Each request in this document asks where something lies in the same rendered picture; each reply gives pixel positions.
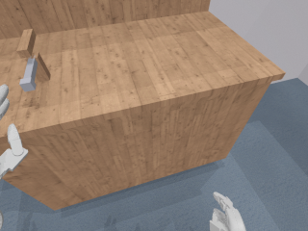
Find robot right hand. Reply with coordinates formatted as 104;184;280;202
209;192;246;231

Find robot left hand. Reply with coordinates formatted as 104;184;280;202
0;84;28;181

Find counter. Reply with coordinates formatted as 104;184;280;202
0;0;286;211

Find tap lever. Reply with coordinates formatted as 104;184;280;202
19;55;38;92

